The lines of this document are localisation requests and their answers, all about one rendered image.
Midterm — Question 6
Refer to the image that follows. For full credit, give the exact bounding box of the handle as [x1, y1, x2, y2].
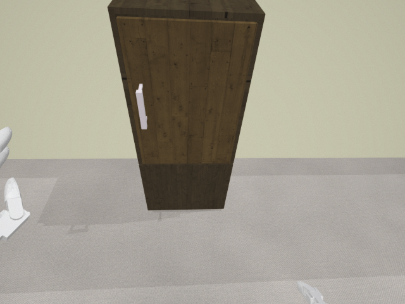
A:
[136, 84, 147, 129]

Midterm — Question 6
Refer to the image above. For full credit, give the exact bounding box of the cupboard door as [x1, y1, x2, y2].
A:
[116, 16, 258, 164]

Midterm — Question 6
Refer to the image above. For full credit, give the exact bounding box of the right robot hand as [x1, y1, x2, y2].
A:
[297, 281, 328, 304]

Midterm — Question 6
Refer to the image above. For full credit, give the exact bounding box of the left robot hand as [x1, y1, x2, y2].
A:
[0, 127, 30, 241]

